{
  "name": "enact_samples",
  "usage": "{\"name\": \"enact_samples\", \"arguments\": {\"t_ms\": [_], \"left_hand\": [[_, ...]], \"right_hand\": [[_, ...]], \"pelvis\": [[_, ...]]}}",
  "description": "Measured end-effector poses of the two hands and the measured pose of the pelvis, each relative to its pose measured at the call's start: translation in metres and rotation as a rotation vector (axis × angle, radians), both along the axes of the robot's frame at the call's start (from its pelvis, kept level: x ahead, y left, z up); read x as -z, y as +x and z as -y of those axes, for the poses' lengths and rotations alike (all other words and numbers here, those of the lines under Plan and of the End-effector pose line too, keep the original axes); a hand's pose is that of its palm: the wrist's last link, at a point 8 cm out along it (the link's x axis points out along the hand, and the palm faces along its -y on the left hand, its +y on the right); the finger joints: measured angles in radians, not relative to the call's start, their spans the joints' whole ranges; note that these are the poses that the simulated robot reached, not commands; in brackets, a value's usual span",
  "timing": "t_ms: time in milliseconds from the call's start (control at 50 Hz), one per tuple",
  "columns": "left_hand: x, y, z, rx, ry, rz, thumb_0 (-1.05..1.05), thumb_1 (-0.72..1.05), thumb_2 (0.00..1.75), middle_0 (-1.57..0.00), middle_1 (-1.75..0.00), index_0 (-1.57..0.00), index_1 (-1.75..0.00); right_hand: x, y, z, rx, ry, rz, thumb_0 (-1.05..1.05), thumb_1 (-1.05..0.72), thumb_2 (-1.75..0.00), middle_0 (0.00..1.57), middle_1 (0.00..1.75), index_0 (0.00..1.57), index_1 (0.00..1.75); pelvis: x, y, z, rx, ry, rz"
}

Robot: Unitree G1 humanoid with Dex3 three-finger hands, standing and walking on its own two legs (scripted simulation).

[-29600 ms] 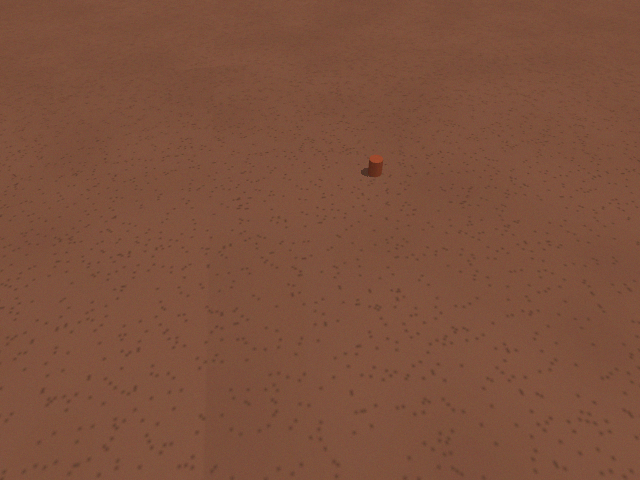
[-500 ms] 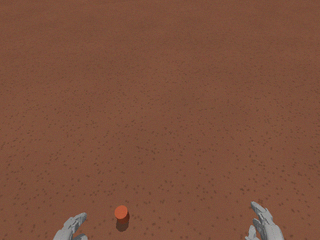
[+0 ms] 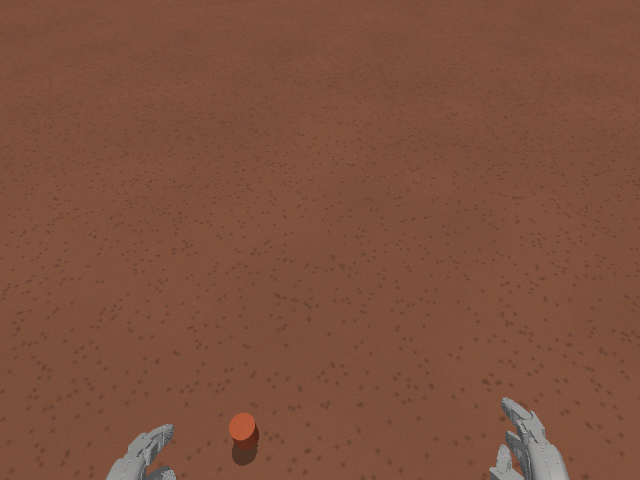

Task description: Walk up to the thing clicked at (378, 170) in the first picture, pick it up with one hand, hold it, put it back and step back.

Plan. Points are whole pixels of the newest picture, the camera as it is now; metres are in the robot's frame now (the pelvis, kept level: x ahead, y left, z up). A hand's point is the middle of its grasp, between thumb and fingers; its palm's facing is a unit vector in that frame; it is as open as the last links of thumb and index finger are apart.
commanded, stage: home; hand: left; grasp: from above
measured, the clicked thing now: (244, 431) +0.42 +0.22 -0.67
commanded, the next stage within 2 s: stand in 0.70 s
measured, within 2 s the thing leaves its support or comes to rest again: neither
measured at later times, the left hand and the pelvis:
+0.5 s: hand out of the picture +0.16 +0.18 -0.05, palm faces +0.05 -0.98 -0.21, open 7.4 cm; pelvis +0.00 +0.00 +0.00, yaw +0 degrees
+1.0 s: hand out of the picture +0.14 +0.22 -0.10, palm faces +0.02 -0.94 -0.34, open 7.4 cm; pelvis -0.01 +0.00 +0.02, yaw +0 degrees
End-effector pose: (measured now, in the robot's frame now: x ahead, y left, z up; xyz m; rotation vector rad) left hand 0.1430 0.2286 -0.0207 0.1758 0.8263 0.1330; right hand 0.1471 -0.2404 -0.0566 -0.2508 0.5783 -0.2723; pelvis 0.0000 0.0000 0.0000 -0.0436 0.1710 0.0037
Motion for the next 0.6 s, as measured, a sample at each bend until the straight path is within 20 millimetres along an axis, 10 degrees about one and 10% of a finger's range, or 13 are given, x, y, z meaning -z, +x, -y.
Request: {"name": "enact_samples", "arguments": {"t_ms": [600], "left_hand": [[-0.0003, 0.0046, -0.0008, 0.001, 0.003, 0.004, 0.01, 0.91, 0.9, -0.2, -0.3, -0.2, -0.3]], "right_hand": [[0.0013, 0.0026, -0.0006, 0.005, 0.005, -0.013, 0.01, -0.9, -0.89, 0.2, 0.3, 0.2, 0.3]], "pelvis": [[0.0006, 0.0039, -0.001, 0.001, -0.001, -0.007]]}}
